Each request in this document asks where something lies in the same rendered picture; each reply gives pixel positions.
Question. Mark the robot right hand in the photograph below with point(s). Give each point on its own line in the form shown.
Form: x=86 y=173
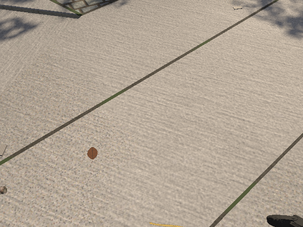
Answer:
x=285 y=221

